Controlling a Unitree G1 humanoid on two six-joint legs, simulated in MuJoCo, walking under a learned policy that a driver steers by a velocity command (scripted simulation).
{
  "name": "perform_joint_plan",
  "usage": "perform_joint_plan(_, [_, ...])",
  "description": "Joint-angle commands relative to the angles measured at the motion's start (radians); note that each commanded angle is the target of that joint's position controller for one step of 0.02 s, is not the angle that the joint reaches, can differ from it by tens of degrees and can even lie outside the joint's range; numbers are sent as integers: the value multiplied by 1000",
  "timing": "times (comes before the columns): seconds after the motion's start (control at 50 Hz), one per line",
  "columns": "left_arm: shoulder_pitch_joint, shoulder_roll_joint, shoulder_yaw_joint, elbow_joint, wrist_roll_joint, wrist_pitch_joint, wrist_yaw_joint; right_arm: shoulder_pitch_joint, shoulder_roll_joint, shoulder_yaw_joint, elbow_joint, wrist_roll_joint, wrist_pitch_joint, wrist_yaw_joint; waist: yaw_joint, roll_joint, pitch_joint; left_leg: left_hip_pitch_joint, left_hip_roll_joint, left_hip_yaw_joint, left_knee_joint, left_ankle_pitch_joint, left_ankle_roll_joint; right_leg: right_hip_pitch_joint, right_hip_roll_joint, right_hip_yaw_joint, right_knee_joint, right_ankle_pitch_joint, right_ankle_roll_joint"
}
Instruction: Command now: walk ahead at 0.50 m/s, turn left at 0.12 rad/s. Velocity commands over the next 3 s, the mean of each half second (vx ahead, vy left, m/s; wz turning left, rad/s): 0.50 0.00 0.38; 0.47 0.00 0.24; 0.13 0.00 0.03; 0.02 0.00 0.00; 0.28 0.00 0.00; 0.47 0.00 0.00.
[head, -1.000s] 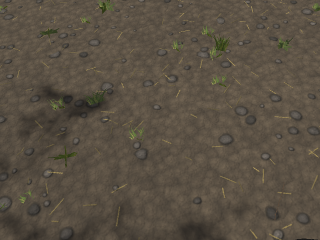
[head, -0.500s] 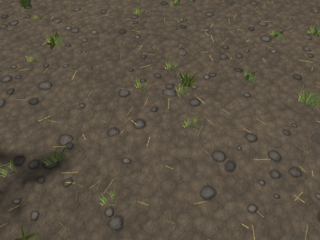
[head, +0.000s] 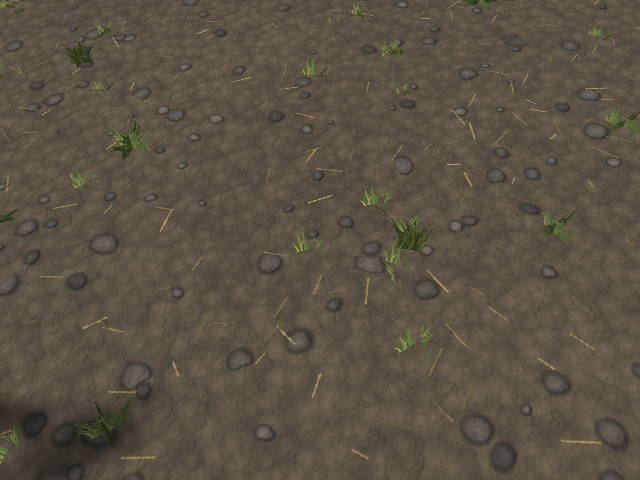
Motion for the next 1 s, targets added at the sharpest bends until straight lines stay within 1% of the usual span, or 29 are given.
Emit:
perform_joint_plan(0.02, [-53,144,35,-52,4,-28,12,18,-41,-10,-44,-2,5,-2,-34,-111,-2,-73,40,-35,-103,157,-20,28,-272,171,-212,171,-173])
perform_joint_plan(0.12, [-1,171,40,-7,2,-24,25,-128,-18,0,-86,7,-4,19,28,-95,37,-40,-7,-7,-358,365,-1,81,-264,31,-233,177,-122])
perform_joint_plan(0.22, [44,182,49,41,-13,4,33,-222,-22,1,-151,8,-3,46,53,-90,67,-103,-31,17,-458,260,45,280,-326,-18,-159,269,-92])
perform_joint_plan(0.26, [23,202,55,39,-17,20,41,-201,-40,-9,-167,5,-3,57,26,-113,40,-43,-68,67,-467,153,75,323,-333,-48,-61,520,-67])
perform_joint_plan(0.28, [11,218,59,34,-17,29,48,-150,-62,-21,-164,3,0,58,-5,-133,-5,44,-106,105,-461,104,94,330,-327,-68,32,709,-51])
perform_joint_plan(0.3, [-5,221,59,28,-17,40,56,-27,-96,-44,-137,4,2,56,-76,-127,-76,212,-151,133,-495,117,120,297,-299,-105,204,827,-25])
perform_joint_plan(0.32, [4,203,50,14,-10,42,65,138,-164,-78,-98,7,5,43,-147,-83,-169,488,-139,59,-513,160,164,138,-257,-125,444,725,13])
perform_joint_plan(0.34, [88,103,12,-36,17,17,53,230,-288,-111,-92,9,11,28,-116,142,-293,900,119,-418,-528,79,336,-311,-113,-125,846,174,84])
perform_joint_plan(0.36, [57,90,-1,-36,14,-23,37,235,-244,-91,-107,16,6,28,-120,155,-409,1030,229,-795,-708,-2,418,-512,9,80,1020,-418,94])
perform_joint_plan(0.38, [-38,157,18,-62,-29,-50,20,220,-182,-72,-106,6,2,27,-150,98,-314,978,199,-667,-731,-25,362,-613,-59,157,1058,-368,68])
perform_joint_plan(0.4, [-93,154,13,-81,-39,-64,17,168,-152,-64,-114,5,0,24,-129,36,-204,838,159,-532,-734,24,326,-620,-102,137,997,-284,51])
perform_joint_plan(0.42, [-114,151,16,-81,-17,-67,24,102,-127,-56,-128,3,1,22,-88,-31,-121,679,121,-435,-752,111,300,-575,-137,127,900,-226,52])
perform_joint_plan(0.44, [-106,162,26,-80,-1,-58,30,53,-100,-46,-146,-6,1,19,-48,-16,-86,561,93,-373,-776,203,288,-495,-164,129,830,-187,59])
perform_joint_plan(0.46, [-92,158,28,-81,5,-44,30,26,-92,-44,-162,-11,2,16,-23,4,-72,486,71,-351,-800,244,291,-442,-169,130,797,-169,70])
perform_joint_plan(0.52, [-94,120,22,-93,12,-18,35,30,-122,-54,-167,-5,-2,1,-5,9,-49,374,38,-269,-833,342,300,-408,-156,102,666,-91,117])
perform_joint_plan(0.6, [-227,73,1,-117,9,-22,25,85,-121,-53,-139,3,-1,-16,-65,26,-26,340,-20,-159,-833,285,233,-340,-122,80,351,210,133])
perform_joint_plan(0.64, [-288,74,-2,-131,-3,-29,14,131,-125,-52,-118,4,0,-16,-98,35,-16,355,-2,-175,-835,214,223,-304,-102,75,269,299,127])
perform_joint_plan(0.7, [-337,104,5,-153,-10,-38,2,172,-128,-52,-94,7,5,-14,-113,35,8,466,51,-231,-782,192,216,-341,-99,94,195,247,94])
perform_joint_plan(0.76, [-299,130,16,-153,-8,-47,-4,173,-137,-57,-81,3,15,-17,-81,59,13,558,95,-276,-712,295,193,-313,-89,85,157,122,47])
perform_joint_plan(0.78, [-234,143,25,-136,-6,-49,-2,155,-134,-55,-84,3,19,-18,-40,62,-13,564,74,-261,-647,415,176,-224,-69,59,123,109,24])
perform_joint_plan(0.8, [-117,177,42,-105,1,-52,3,150,-108,-45,-90,-1,20,-17,14,39,-99,537,17,-216,-499,516,150,-44,-82,65,126,137,-12])
perform_joint_plan(0.82, [41,238,57,-87,13,-54,6,170,-65,-25,-112,-19,19,-17,65,-66,-253,376,-58,-156,-218,340,110,242,-245,245,167,166,-90])
perform_joint_plan(0.84, [133,300,78,-42,4,-39,0,307,8,-3,-115,3,2,-14,27,-371,-365,9,-209,-68,119,-217,33,556,-434,687,63,-70,-247])
perform_joint_plan(0.86, [145,206,54,-39,-23,-36,-5,252,-76,-16,-105,14,-7,-12,65,-278,-308,-132,-169,-143,225,-319,35,542,-437,801,-28,-314,-228])
perform_joint_plan(0.88, [76,162,39,-51,-20,-31,-1,131,-124,-30,-132,21,-11,-10,76,-180,-161,-184,-120,-124,242,-231,41,417,-402,664,-47,-318,-182])
perform_joint_plan(0.9, [2,150,29,-67,-2,-25,2,61,-113,-27,-149,11,-12,-13,53,-108,-78,-154,-82,-81,210,-159,34,279,-366,545,-55,-122,-165])
perform_joint_plan(0.92, [-47,131,21,-70,7,-23,1,38,-102,-30,-156,-6,-13,-13,24,-95,-26,-116,-58,-67,154,-124,21,174,-336,457,-59,126,-166])
perform_joint_plan(0.96, [-77,102,9,-64,13,-27,0,88,-69,-31,-143,-11,-2,-13,-29,-130,-52,10,-36,-54,67,-117,-2,90,-282,310,-51,498,-152])
perform_joint_plan(1.0, [-86,113,10,-44,8,-30,4,105,-26,-20,-136,-12,10,-18,-48,-138,-71,57,-42,-26,-48,-93,-27,54,-266,220,-53,699,-162])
